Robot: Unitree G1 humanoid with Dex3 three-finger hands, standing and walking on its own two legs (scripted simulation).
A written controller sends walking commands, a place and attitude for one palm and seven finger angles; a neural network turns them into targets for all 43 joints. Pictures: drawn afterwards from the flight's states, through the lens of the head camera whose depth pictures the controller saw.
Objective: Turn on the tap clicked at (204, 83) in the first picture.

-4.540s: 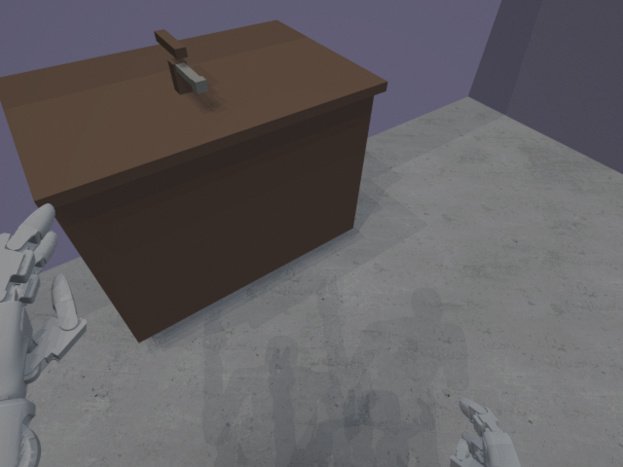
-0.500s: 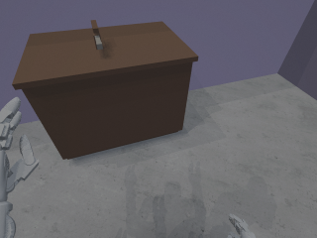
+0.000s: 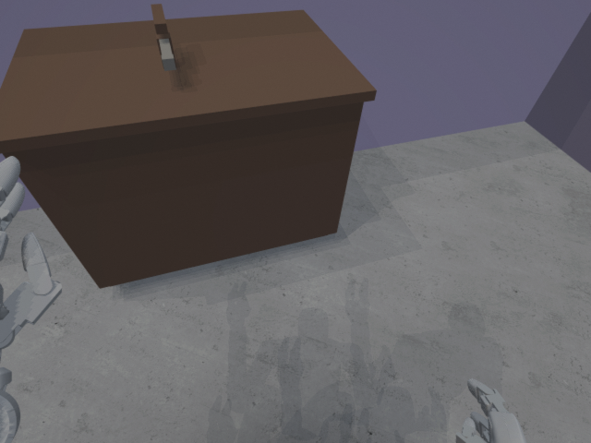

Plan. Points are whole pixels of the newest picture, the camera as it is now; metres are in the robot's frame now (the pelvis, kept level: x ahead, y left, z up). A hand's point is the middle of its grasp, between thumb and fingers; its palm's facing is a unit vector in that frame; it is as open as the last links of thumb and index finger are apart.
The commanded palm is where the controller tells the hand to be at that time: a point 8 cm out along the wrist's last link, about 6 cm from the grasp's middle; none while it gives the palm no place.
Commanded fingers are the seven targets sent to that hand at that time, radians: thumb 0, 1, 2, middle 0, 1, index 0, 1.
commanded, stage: take the last steps up to it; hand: left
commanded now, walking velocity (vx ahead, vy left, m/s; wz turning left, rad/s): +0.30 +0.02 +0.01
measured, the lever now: (168, 62) +0.90 +0.37 +0.06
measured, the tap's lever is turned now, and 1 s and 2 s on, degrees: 0 0 0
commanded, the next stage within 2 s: none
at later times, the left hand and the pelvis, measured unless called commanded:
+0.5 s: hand (135, 206) +0.32 +0.21 +0.17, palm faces +0.40 -0.80 -0.45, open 7.4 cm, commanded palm +0.26 +0.26 +0.19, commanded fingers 0.00 0.90 0.90 -0.20 -0.30 -0.20 -0.30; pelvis +0.11 -0.03 +0.01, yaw +2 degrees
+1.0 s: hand (174, 143) +0.44 +0.20 +0.17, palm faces +0.44 -0.78 -0.45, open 7.4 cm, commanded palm +0.38 +0.24 +0.19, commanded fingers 0.00 0.90 0.90 -0.20 -0.30 -0.20 -0.30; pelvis +0.23 -0.05 -0.01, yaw +2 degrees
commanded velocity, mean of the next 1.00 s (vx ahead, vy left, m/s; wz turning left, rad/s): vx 0.30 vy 0.04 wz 0.02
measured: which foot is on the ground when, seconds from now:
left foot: down 0.00-0.26, up 0.28-0.56, down 0.58-0.94, up 0.96-1.00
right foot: up 0.00-0.22, down 0.24-0.60, up 0.62-0.92, down 0.94-1.00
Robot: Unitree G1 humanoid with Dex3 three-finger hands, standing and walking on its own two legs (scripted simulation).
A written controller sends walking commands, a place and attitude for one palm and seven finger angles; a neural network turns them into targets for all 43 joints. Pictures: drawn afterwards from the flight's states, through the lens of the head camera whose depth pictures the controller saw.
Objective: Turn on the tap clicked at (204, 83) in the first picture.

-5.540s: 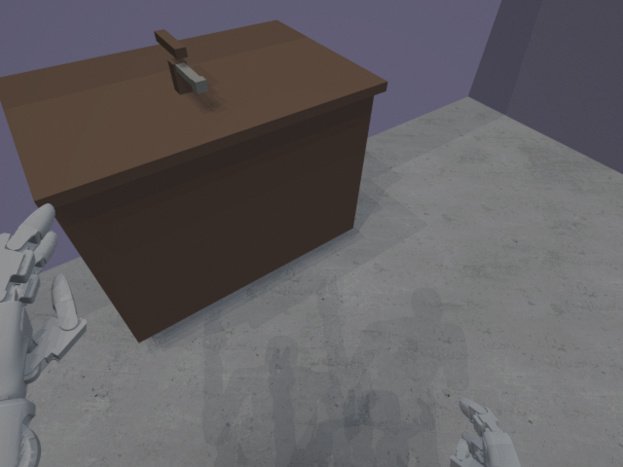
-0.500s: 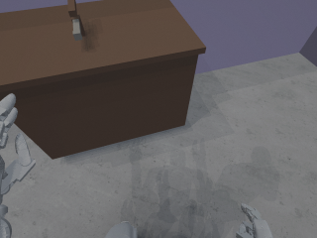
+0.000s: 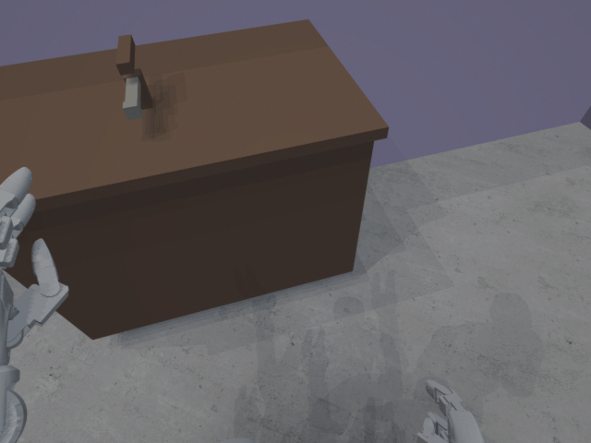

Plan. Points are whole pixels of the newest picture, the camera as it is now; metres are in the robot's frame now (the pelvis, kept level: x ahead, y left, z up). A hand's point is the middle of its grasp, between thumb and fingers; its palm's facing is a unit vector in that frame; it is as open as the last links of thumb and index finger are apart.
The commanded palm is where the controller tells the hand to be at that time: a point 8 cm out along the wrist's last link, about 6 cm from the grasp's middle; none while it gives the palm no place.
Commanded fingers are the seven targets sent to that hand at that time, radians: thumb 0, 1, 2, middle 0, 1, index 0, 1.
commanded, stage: take the last steps up to it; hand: left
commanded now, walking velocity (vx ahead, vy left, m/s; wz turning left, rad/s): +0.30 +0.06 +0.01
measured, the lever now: (132, 109) +0.68 +0.39 +0.07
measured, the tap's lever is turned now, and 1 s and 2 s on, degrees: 0 0 0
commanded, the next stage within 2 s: come to a stop and stand still in 1.24 s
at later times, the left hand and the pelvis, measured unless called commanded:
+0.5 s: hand (104, 193) +0.32 +0.23 +0.20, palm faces +0.38 -0.83 -0.40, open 7.4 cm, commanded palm +0.27 +0.28 +0.19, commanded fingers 0.00 0.90 0.90 -0.20 -0.30 -0.20 -0.30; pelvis +0.10 +0.00 +0.02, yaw -1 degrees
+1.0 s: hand (151, 155) +0.40 +0.21 +0.19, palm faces +0.40 -0.82 -0.41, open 7.4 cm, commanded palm +0.34 +0.26 +0.19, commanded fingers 0.00 0.90 0.90 -0.20 -0.30 -0.20 -0.30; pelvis +0.19 -0.03 +0.01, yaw +0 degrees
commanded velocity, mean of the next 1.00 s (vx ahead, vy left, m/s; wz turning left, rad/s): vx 0.25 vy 0.06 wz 0.01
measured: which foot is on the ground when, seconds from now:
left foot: up 0.00-0.24, down 0.26-0.62, up 0.64-0.96, down 0.98-1.00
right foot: down 0.00-0.28, up 0.30-0.60, down 0.62-1.00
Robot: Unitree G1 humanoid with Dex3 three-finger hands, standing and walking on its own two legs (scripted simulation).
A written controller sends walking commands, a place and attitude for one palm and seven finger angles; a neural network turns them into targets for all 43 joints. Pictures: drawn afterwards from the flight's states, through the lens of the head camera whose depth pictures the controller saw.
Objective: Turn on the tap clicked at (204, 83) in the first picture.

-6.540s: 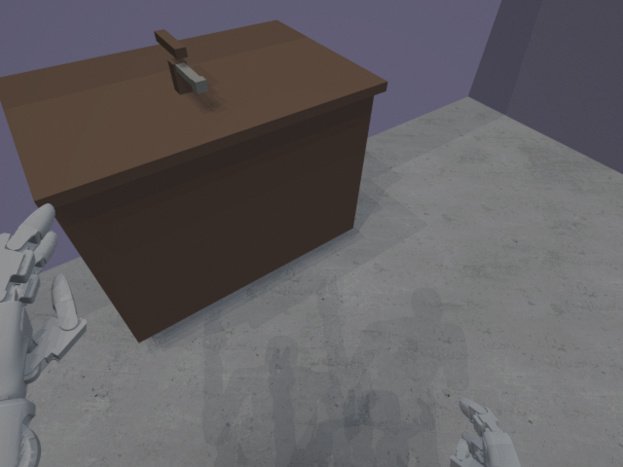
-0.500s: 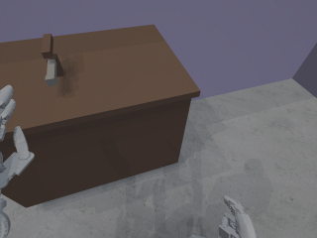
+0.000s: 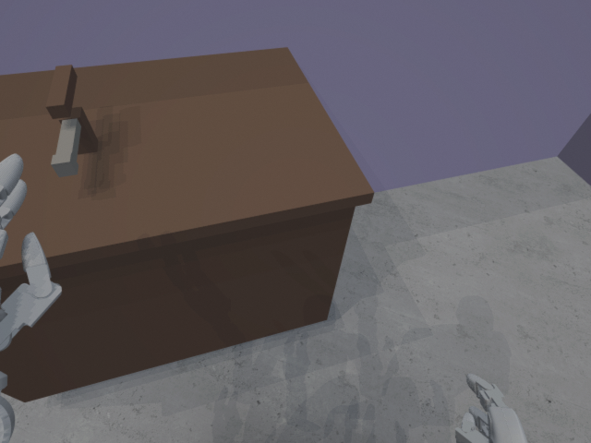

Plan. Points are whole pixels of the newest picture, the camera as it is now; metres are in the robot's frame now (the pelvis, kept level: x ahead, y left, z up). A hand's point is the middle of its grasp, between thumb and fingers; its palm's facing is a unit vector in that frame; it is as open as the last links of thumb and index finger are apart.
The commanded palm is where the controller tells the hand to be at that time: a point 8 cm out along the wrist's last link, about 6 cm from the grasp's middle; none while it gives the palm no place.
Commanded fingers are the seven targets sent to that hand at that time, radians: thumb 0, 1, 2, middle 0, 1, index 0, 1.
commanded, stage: take the last steps up to it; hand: left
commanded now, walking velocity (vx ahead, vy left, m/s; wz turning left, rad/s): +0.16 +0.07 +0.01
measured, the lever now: (65, 164) +0.50 +0.41 +0.06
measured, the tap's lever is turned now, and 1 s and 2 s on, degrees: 0 0 0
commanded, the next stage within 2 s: come to a stop and stand still in 0.24 s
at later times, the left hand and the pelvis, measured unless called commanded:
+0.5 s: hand (112, 247) +0.27 +0.21 +0.18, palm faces +0.40 -0.81 -0.44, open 7.4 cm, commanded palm +0.20 +0.25 +0.19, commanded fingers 0.00 0.90 0.90 -0.20 -0.30 -0.20 -0.30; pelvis +0.05 -0.03 +0.01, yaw +1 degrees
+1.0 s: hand (106, 279) +0.23 +0.20 +0.17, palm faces +0.38 -0.84 -0.38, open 7.4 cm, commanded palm +0.19 +0.25 +0.19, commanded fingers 0.00 0.90 0.90 -0.20 -0.30 -0.20 -0.30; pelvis +0.03 -0.03 +0.01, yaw +0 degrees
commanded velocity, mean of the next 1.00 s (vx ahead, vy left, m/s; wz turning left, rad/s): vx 0.02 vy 0.03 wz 0.00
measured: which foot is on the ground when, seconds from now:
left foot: down 0.00-0.28, up 0.30-0.58, down 0.60-1.00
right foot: down 0.00-0.00, up 0.02-0.24, down 0.26-1.00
